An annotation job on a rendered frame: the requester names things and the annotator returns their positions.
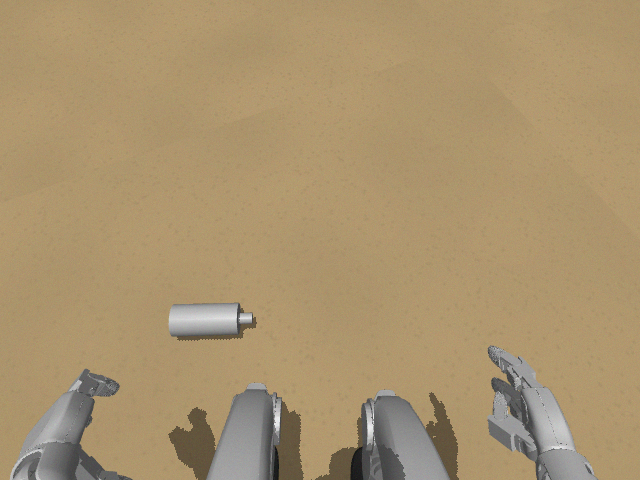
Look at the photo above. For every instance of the left robot hand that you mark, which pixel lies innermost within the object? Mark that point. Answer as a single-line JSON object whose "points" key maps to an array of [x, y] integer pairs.
{"points": [[65, 421]]}

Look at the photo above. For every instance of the left robot arm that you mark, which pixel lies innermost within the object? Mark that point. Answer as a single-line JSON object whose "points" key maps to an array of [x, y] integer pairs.
{"points": [[47, 461]]}

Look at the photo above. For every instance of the right robot arm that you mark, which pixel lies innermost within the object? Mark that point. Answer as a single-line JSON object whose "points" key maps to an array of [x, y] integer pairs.
{"points": [[563, 464]]}

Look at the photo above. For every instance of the bottle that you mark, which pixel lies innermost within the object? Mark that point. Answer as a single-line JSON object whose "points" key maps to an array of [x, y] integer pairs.
{"points": [[207, 319]]}

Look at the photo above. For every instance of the right robot hand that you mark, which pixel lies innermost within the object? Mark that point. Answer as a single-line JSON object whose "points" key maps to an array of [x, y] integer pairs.
{"points": [[537, 423]]}

